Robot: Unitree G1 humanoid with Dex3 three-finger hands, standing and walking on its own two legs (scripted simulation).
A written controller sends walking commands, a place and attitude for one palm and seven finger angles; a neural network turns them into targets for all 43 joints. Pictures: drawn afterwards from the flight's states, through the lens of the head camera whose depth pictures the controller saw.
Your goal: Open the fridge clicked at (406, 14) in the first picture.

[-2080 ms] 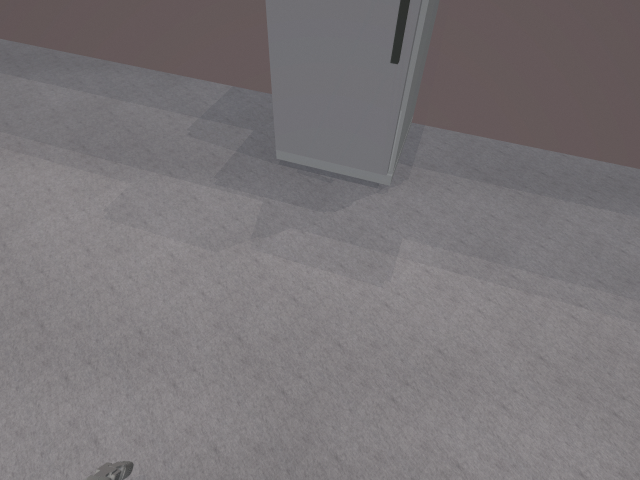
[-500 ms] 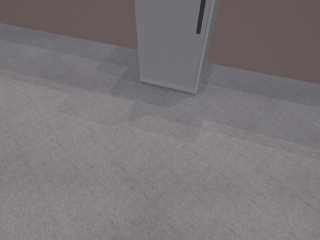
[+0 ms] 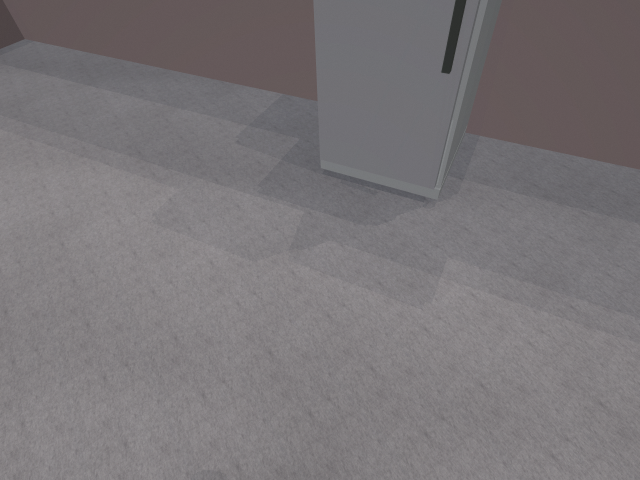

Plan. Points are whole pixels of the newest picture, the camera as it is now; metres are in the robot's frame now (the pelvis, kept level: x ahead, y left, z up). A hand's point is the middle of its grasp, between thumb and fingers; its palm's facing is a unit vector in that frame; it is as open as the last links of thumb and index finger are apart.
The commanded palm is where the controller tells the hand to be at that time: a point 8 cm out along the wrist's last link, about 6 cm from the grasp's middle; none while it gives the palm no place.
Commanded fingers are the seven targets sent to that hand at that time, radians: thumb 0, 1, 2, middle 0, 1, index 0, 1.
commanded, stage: walk to a spot facing it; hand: right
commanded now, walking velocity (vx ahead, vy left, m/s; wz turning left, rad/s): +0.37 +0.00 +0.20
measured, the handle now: out of the picture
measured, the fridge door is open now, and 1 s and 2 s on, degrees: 0 0 0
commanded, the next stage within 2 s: turn to face it in 1.34 s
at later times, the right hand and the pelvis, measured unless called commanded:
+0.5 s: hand (435, 413) +0.27 -0.15 -0.18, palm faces -0.07 +0.98 -0.17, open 7.3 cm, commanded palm none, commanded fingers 0.00 -0.90 -0.90 0.20 0.30 0.20 0.30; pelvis +0.21 +0.02 +0.00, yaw +4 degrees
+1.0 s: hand (434, 287) +0.51 -0.18 -0.16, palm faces -0.16 +0.98 -0.16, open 7.4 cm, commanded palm none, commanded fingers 0.00 -0.90 -0.90 0.20 0.30 0.20 0.30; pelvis +0.44 -0.01 +0.02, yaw +11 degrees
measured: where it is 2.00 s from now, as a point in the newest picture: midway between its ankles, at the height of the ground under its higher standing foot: (311, 309)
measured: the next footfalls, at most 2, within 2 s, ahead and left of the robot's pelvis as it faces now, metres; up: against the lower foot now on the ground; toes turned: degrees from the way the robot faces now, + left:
left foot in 0.26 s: +0.26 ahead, +0.13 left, +0.00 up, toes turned +11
right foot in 0.62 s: +0.40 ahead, -0.11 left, +0.00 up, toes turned -6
